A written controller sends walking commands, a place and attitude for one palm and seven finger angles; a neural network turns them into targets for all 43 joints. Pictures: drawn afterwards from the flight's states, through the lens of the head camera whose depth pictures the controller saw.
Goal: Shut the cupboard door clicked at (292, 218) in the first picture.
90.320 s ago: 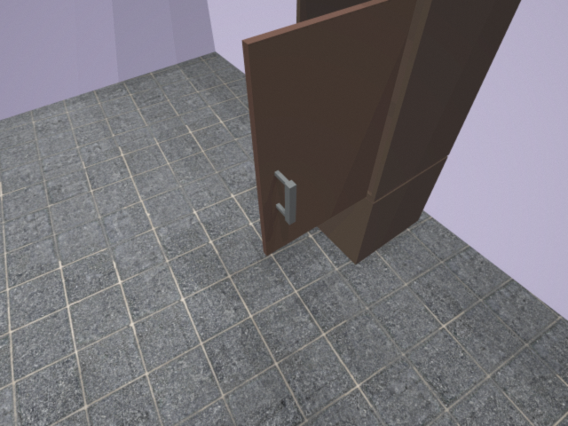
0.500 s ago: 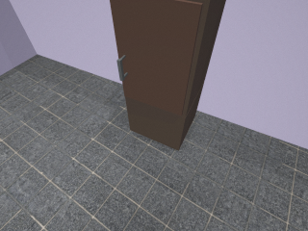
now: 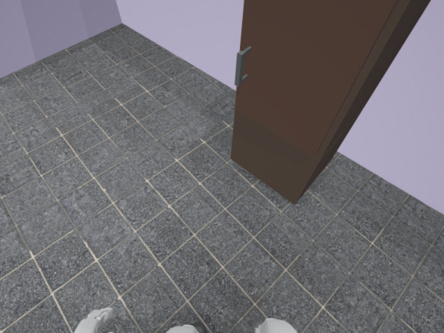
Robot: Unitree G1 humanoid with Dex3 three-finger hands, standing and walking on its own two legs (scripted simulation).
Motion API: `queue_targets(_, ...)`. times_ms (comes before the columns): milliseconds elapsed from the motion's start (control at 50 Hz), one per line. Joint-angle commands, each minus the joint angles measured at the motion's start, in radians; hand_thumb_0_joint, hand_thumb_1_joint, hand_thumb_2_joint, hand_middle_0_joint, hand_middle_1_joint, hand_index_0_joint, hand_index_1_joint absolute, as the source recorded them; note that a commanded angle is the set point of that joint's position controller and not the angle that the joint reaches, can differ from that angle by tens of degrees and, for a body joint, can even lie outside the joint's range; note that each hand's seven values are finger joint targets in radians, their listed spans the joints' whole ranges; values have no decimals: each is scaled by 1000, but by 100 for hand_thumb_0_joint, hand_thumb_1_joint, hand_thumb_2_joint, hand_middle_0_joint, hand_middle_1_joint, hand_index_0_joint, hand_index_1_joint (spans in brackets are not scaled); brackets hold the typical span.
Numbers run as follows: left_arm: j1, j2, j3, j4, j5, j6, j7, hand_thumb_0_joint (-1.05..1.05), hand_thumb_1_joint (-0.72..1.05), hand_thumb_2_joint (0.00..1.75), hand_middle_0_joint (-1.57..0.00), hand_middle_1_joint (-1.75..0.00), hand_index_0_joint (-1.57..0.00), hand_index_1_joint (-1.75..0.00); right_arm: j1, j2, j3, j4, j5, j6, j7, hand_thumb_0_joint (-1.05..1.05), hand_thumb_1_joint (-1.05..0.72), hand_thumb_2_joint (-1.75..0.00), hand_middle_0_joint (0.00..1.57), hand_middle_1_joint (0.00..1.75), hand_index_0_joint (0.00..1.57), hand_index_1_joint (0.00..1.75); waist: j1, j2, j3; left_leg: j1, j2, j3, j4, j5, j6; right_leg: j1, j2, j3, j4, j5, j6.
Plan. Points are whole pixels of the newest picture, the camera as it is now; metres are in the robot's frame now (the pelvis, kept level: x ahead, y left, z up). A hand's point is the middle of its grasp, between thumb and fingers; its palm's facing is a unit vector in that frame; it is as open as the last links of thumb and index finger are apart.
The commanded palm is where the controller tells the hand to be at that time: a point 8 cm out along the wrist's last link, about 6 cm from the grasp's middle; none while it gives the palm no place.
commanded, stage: walk to a spot facing it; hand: left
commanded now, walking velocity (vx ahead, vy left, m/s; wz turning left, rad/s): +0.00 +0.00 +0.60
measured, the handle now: (243, 66) +0.92 -0.05 -0.10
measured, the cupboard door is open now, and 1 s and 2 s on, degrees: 2 2 2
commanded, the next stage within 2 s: turn to face it in 1.92 s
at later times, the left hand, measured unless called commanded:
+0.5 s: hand out of the picture -0.03 +0.18 -0.19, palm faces +0.36 -0.89 -0.27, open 7.4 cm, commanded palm none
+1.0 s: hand out of the picture -0.06 +0.13 -0.17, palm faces +0.65 -0.73 -0.23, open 7.4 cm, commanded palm none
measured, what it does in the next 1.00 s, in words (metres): steps on the spot, turning left: right foot, then left foot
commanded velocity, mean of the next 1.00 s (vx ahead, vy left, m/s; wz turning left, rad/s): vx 0.04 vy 0.00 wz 0.60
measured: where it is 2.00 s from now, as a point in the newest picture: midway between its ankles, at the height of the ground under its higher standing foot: (173, 320)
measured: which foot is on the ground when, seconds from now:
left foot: down 0.00-0.14, up 0.16-0.44, down 0.46-0.72, up 0.74-1.00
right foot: up 0.00-0.12, down 0.14-0.46, up 0.48-0.70, down 0.72-1.00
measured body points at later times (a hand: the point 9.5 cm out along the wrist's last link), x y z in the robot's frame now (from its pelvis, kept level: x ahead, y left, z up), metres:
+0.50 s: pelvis +0.00 -0.03 -0.02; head +0.06 -0.01 +0.42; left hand -0.05 +0.23 -0.16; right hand +0.19 -0.24 -0.16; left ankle -0.04 +0.09 -0.74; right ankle -0.01 -0.17 -0.72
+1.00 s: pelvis +0.01 -0.06 -0.01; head +0.05 -0.03 +0.44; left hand -0.09 +0.17 -0.15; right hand +0.24 -0.20 -0.15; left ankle -0.09 +0.01 -0.71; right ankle +0.09 -0.16 -0.74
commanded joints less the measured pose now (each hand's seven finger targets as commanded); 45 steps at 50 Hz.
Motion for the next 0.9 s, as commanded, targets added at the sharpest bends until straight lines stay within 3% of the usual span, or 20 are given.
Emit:
queue_targets(0,52,76,12,-79,-5,-15,4,0,90,90,-20,-30,-20,-30,30,-212,-65,-72,-3,-1,-6,0,-90,-90,20,30,20,30,9,159,-158,129,216,-331,-171,25,117,39,30,-2,-134,-8,-3)
queue_targets(80,197,128,27,-57,-6,-24,10,0,90,90,-20,-30,-20,-30,-51,-184,-75,-116,13,11,3,0,-90,-90,20,30,20,30,83,110,-171,-88,105,-289,-75,-115,33,364,30,0,-538,137,-26)
queue_targets(100,214,209,45,-68,9,-33,16,0,90,90,-20,-30,-20,-30,-39,-123,-72,-128,23,14,10,0,-90,-90,20,30,20,30,91,-131,-160,-254,-20,-162,149,-292,-45,444,-186,251,-720,-21,-103)
queue_targets(120,134,261,46,-92,17,-30,20,0,90,90,-20,-30,-20,-30,-40,-104,-73,-145,17,10,13,0,-90,-90,20,30,20,30,77,-284,-88,-308,-84,-13,480,-404,-89,292,-441,462,-802,-51,-219)
queue_targets(140,44,240,36,-119,7,-28,23,0,90,90,-20,-30,-20,-30,-14,-134,-77,-146,4,17,22,0,-90,-90,20,30,20,30,25,-157,-69,-241,-14,-33,670,-382,-72,145,-436,373,-763,-24,-245)
queue_targets(200,-13,139,15,-123,6,-47,24,0,90,90,-20,-30,-20,-30,-11,-111,-67,-131,11,21,36,0,-90,-90,20,30,20,30,-15,-226,-34,-240,46,28,728,-291,-93,193,-277,108,-614,458,-209)
queue_targets(260,93,172,28,-91,9,-52,24,0,90,90,-20,-30,-20,-30,-80,-84,-47,-155,23,15,42,0,-90,-90,20,30,20,30,38,-210,-86,-179,42,111,479,-313,-99,355,-274,3,-511,791,-181)
queue_targets(340,187,208,43,-67,9,-46,21,0,90,90,-20,-30,-20,-30,-124,-70,-32,-170,25,8,41,0,-90,-90,20,30,20,30,78,-254,-123,-90,26,165,267,-287,-80,425,-292,-19,-449,899,-161)
queue_targets(400,166,200,41,-76,-5,-41,15,0,90,90,-20,-30,-20,-30,-2,-130,-43,-137,17,-6,37,0,-90,-90,20,30,20,30,3,-154,-184,204,41,140,-26,28,-50,285,-259,-108,-240,762,-74)
queue_targets(420,185,144,32,-102,-11,-36,8,0,90,90,-20,-30,-20,-30,48,-236,-69,-128,5,-15,30,0,-90,-90,20,30,20,30,-20,114,-249,408,273,-139,-38,380,48,36,-155,-166,-42,362,-4)
queue_targets(440,130,91,4,-146,-8,-36,7,0,90,90,-20,-30,-20,-30,120,-306,-85,-111,11,-10,22,0,-90,-90,20,30,20,30,-58,288,-252,443,458,-345,-56,743,197,-126,-70,-116,130,-243,21)
queue_targets(460,51,115,5,-171,-1,-24,14,0,90,90,-20,-30,-20,-30,156,-293,-80,-92,10,-9,11,0,-90,-90,20,30,20,30,-76,155,-226,394,443,-312,-37,638,219,-149,-77,-28,188,-226,11)
queue_targets(560,74,95,13,-125,-9,-14,-1,0,90,90,-20,-30,-20,-30,-48,-227,-59,-142,1,-10,-9,0,-90,-90,20,30,20,30,7,162,-158,204,268,-184,-51,340,128,-42,-44,-21,11,-67,15)
queue_targets(660,253,115,29,-83,-2,-27,-5,0,90,90,-20,-30,-20,-30,-154,-207,-65,-176,12,8,4,0,-90,-90,20,30,20,30,96,97,-119,-106,156,-164,17,-49,46,309,9,-64,-410,166,2)
queue_targets(680,275,173,42,-86,12,-39,2,0,90,90,-20,-30,-20,-30,-142,-151,-61,-187,20,10,11,0,-90,-90,20,30,20,30,109,-111,-112,-230,43,-85,197,-239,-14,366,-154,128,-609,50,-46)
queue_targets(700,240,252,51,-108,21,-42,7,0,90,90,-20,-30,-20,-30,-128,-102,-58,-204,21,9,18,0,-90,-90,20,30,20,30,109,-342,-97,-270,-68,31,513,-447,-70,288,-414,427,-751,16,-167)
queue_targets(720,196,242,43,-127,12,-41,8,0,90,90,-20,-30,-20,-30,-108,-136,-67,-197,11,16,27,0,-90,-90,20,30,20,30,81,-247,-100,-219,-3,-22,708,-432,-55,158,-439,392,-752,-73,-218)
queue_targets(740,131,199,41,-139,12,-41,14,0,90,90,-20,-30,-20,-30,-110,-121,-72,-182,11,21,27,0,-90,-90,20,30,20,30,47,-263,-66,-241,17,-27,809,-383,-56,120,-387,375,-739,-55,-209)
queue_targets(780,39,142,24,-157,12,-41,18,0,90,90,-20,-30,-20,-30,-66,-114,-66,-151,10,28,40,0,-90,-90,20,30,20,30,0,-227,-54,-187,61,14,822,-292,-73,90,-311,135,-679,101,-183)
queue_targets(880,155,177,38,-107,13,-49,17,0,90,90,-20,-30,-20,-30,-119,-56,-41,-157,21,21,49,0,-90,-90,20,30,20,30,66,-197,-119,-104,48,127,448,-341,-88,301,-320,-12,-589,463,-180)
